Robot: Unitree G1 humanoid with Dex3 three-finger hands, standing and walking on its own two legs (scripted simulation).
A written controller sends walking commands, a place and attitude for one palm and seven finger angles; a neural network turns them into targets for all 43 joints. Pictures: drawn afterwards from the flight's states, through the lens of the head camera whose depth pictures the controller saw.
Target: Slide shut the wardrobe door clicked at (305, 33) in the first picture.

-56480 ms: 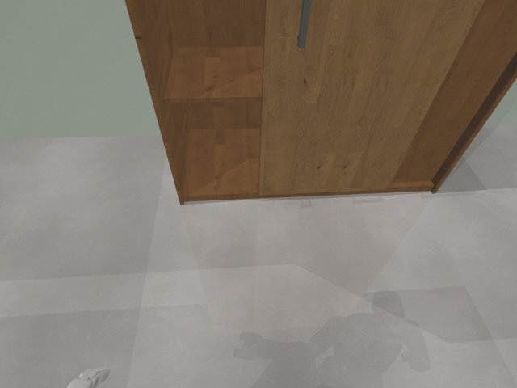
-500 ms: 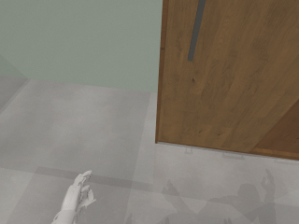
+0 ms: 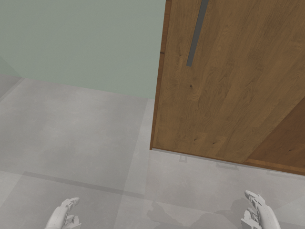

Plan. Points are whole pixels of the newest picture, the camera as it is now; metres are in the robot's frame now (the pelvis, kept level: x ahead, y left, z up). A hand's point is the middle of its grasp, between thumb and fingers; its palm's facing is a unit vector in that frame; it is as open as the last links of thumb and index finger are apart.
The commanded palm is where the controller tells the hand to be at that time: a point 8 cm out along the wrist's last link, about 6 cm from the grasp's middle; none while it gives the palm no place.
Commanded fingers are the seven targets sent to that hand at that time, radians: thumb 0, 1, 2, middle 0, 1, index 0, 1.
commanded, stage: let the arm hang, fingers relaxed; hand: right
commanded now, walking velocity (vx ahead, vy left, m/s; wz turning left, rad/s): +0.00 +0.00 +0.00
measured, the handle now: (198, 25) +0.75 -0.10 +0.20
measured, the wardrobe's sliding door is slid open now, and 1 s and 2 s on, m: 0.00 0.00 0.00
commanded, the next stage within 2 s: look to check the result in 0.92 s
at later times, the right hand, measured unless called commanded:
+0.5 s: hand out of the picture -0.02 -0.21 -0.16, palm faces -0.01 +0.96 -0.26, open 7.3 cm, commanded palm none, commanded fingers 0.00 -0.90 -0.90 0.20 0.30 0.20 0.30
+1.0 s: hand out of the picture +0.10 -0.22 -0.14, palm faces -0.04 +0.95 -0.31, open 7.4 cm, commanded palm none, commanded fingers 0.00 -0.90 -0.90 0.20 0.30 0.20 0.30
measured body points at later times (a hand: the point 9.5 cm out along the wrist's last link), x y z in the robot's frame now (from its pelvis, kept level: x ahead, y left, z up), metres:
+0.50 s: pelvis -0.01 +0.00 +0.01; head +0.02 +0.00 +0.46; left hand -0.02 +0.23 -0.15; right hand -0.02 -0.26 -0.14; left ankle +0.01 +0.13 -0.73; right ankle +0.03 -0.08 -0.73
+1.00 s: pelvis +0.01 +0.01 +0.02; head +0.03 +0.01 +0.47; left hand +0.08 +0.30 -0.12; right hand +0.10 -0.27 -0.12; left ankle +0.01 +0.13 -0.73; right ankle +0.03 -0.08 -0.73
